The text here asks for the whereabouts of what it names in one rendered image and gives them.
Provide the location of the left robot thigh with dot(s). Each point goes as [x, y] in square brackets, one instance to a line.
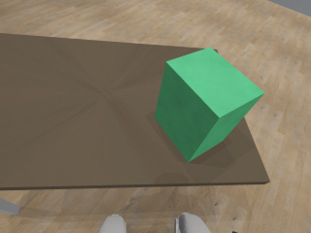
[113, 224]

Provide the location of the table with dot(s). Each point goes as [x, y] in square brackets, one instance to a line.
[78, 114]

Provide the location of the robot thigh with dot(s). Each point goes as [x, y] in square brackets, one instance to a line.
[113, 224]
[189, 223]

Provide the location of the right robot thigh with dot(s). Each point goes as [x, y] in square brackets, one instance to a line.
[189, 223]

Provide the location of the carton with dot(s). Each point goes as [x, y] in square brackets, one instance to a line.
[202, 97]

